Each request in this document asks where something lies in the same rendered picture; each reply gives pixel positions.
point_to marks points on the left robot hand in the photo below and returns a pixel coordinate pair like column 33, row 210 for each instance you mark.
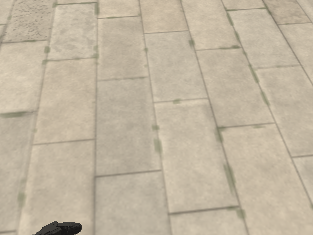
column 60, row 228

